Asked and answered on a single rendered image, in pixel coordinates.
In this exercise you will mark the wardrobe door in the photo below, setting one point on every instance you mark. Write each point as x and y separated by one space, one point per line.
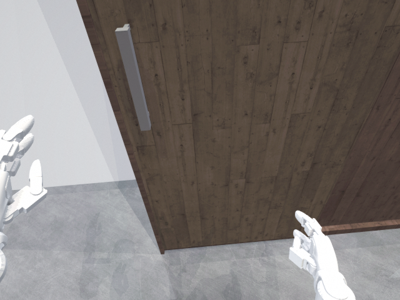
368 187
255 106

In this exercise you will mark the robot right hand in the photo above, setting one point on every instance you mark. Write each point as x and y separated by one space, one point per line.
317 253

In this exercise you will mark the right robot forearm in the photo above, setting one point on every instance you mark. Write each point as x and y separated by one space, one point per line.
330 284

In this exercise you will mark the robot left hand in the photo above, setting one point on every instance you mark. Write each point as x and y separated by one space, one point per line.
13 145

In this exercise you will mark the handle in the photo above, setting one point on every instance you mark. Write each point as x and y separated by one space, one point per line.
128 55

